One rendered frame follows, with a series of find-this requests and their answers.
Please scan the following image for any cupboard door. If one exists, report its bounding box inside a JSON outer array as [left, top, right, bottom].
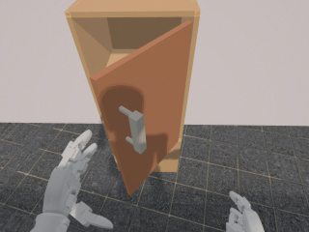
[[90, 20, 193, 196]]

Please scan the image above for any handle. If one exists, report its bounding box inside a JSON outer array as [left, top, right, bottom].
[[119, 105, 147, 155]]

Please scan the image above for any robot left hand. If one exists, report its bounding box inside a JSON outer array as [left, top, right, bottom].
[[42, 130, 113, 229]]

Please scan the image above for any left robot forearm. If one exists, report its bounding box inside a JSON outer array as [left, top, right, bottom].
[[30, 213, 70, 232]]

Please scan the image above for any robot right hand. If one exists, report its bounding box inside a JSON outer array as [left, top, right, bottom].
[[226, 191, 265, 232]]

